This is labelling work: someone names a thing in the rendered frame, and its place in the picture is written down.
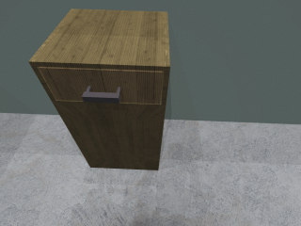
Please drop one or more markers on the drawer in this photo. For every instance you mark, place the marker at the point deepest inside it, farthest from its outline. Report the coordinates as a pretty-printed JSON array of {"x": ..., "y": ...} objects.
[{"x": 136, "y": 86}]

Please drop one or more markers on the cabinet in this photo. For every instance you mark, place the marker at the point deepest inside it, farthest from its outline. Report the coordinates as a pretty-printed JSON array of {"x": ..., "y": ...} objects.
[{"x": 126, "y": 136}]

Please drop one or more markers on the handle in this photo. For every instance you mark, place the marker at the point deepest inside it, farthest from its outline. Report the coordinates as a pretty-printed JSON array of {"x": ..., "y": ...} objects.
[{"x": 101, "y": 97}]

